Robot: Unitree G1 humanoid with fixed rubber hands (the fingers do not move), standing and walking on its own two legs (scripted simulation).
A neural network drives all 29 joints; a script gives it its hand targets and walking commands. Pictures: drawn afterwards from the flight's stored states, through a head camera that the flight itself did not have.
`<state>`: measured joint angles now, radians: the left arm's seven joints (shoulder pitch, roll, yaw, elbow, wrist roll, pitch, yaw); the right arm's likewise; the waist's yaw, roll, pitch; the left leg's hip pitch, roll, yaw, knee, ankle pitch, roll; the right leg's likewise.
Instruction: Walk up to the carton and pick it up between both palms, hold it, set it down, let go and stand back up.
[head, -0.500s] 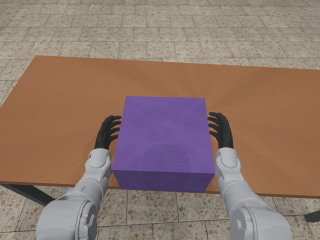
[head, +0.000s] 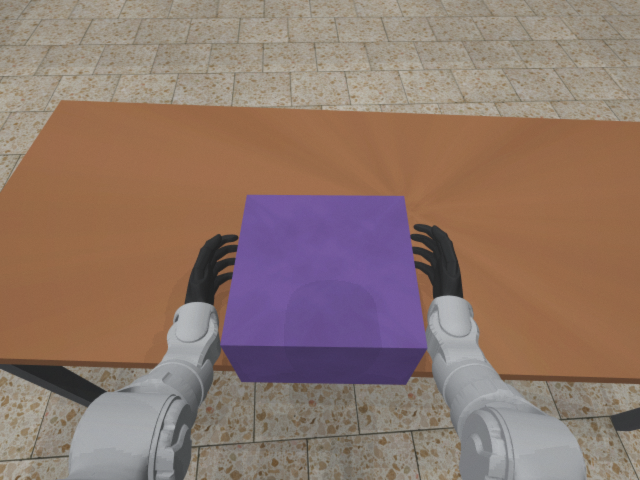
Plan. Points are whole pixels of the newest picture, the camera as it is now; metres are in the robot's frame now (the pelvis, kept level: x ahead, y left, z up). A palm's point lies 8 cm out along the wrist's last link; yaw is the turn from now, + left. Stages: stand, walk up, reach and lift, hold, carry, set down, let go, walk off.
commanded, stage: set down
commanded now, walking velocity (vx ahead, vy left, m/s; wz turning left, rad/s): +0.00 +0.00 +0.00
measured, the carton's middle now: (324, 287) +0.40 -0.03 -0.04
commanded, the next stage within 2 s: none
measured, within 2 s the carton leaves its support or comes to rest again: neither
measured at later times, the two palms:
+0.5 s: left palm (204, 295) +0.38 +0.14 -0.02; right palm (443, 291) +0.36 -0.19 -0.01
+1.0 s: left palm (181, 264) +0.41 +0.16 +0.02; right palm (466, 260) +0.38 -0.21 +0.03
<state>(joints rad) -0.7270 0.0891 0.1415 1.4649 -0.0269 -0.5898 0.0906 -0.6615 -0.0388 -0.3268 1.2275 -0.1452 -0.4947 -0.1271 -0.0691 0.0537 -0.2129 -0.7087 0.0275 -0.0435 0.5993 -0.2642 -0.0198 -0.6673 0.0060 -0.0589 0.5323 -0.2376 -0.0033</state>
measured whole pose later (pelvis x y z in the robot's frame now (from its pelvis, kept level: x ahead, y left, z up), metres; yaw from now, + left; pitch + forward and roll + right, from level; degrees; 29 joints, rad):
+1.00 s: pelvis -0.03 +0.01 -0.03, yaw -3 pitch +23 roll -2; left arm -0.92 0.18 -0.04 1.47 -0.25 -0.40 0.09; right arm -0.92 -0.22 -0.01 1.45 0.32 -0.37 -0.06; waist -0.02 0.03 -0.28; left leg -0.87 0.05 -0.01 0.82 -0.34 -0.01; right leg -0.85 0.03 -0.02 0.74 -0.29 0.00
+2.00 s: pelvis -0.04 +0.00 +0.00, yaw -2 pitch +14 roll -1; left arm -0.54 0.30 -0.07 1.02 -0.29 -0.26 0.01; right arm -0.49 -0.23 0.03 0.99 0.33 -0.27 -0.05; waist -0.03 -0.01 -0.18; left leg -0.61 0.03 -0.03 0.61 -0.24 -0.02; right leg -0.60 0.02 -0.03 0.56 -0.21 -0.01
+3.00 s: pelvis -0.02 +0.00 +0.02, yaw -2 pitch -3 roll +0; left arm 0.13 0.23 -0.09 0.65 -0.19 -0.30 0.03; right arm 0.13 -0.16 0.01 0.73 0.17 -0.37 -0.01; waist -0.01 -0.02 0.04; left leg -0.16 0.02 -0.01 0.48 -0.26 -0.02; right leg -0.16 0.01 0.00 0.45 -0.23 0.00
